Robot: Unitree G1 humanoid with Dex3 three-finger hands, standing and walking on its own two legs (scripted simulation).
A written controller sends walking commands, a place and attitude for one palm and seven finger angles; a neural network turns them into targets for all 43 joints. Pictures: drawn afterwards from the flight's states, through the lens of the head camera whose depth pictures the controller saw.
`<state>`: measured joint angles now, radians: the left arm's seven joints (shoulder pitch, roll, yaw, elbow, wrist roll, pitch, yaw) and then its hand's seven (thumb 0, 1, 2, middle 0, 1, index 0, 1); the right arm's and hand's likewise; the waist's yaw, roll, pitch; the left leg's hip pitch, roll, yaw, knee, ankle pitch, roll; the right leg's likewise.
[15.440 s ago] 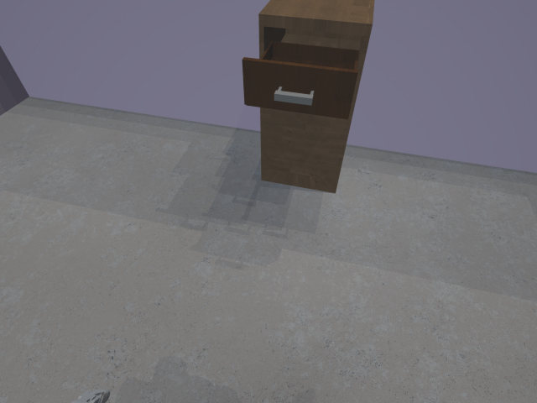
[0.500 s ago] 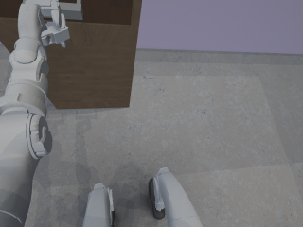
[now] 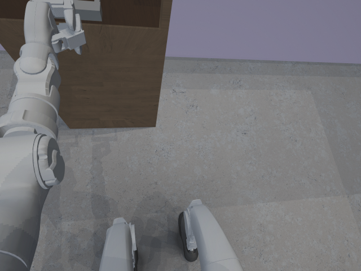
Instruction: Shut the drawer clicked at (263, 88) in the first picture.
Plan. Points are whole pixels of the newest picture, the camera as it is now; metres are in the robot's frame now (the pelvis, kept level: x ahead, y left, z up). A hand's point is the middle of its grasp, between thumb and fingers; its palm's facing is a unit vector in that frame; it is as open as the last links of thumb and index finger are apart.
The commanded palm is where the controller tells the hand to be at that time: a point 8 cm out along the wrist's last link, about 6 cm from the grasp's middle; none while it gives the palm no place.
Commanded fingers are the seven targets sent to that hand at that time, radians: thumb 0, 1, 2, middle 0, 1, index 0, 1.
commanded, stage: pull the fist back off the drawer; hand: left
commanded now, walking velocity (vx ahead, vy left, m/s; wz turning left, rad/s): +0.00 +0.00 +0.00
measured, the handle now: (68, 1) +0.66 +0.14 +0.08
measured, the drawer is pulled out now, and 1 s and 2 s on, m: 0.00 0.00 0.00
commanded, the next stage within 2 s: draw the hand back to the body in 0.32 s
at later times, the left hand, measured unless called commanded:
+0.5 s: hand (83, 34) +0.57 +0.11 +0.08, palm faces -0.05 -1.00 -0.04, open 3.3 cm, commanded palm +0.52 +0.16 +0.10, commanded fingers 0.00 0.90 0.90 -1.40 -1.60 -1.40 -1.60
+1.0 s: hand (19, 76) +0.41 +0.16 +0.18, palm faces -0.03 -0.99 -0.14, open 3.3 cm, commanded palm +0.37 +0.21 +0.19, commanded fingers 0.00 0.90 0.90 -1.40 -1.60 -1.40 -1.60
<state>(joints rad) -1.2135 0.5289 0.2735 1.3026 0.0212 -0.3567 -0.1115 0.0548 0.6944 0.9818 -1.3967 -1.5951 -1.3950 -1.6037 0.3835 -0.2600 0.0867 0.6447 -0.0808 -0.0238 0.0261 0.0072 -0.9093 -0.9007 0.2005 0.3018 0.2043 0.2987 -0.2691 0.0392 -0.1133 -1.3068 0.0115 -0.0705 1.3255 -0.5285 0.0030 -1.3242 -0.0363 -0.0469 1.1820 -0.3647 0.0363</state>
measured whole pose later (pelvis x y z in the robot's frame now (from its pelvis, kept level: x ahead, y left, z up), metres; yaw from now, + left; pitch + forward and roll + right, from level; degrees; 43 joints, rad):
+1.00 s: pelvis +0.07 -0.01 +0.09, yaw +0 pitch +9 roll -1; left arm -0.14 0.29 0.14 0.29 -0.14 -0.20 -0.14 0.02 0.90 0.90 -1.40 -1.60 -1.40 -1.60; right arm 0.24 -0.25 0.03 0.49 0.03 0.02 -0.03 0.01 -0.91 -0.90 0.20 0.30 0.20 0.30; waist -0.03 0.02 -0.11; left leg -0.51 0.03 -0.01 0.83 -0.48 -0.01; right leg -0.59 -0.02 -0.01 0.78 -0.35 0.03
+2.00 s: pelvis +0.07 -0.01 +0.13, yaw +0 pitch -4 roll -1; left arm 0.50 0.33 0.33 -0.46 -0.03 -0.13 0.11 0.02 0.89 0.90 -1.40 -1.59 -1.40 -1.60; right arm 0.23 -0.22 0.04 0.62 -0.03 -0.14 -0.09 0.02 -0.91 -0.90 0.20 0.30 0.20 0.30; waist 0.05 0.06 0.01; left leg -0.07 0.04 0.00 0.46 -0.32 -0.01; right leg -0.14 -0.01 -0.01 0.40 -0.19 0.03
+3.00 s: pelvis -0.06 +0.00 +0.11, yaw +1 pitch +0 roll -1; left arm 0.58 0.39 0.38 -0.57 0.00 -0.32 0.15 0.01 0.89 0.90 -1.41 -1.59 -1.40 -1.60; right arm 0.20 -0.23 -0.04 0.61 -0.02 -0.09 -0.06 0.02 -0.91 -0.90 0.20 0.30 0.20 0.30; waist -0.02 0.01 0.04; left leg -0.46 -0.01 -0.03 0.66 -0.31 0.02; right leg -0.41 0.02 0.06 0.52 -0.12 0.03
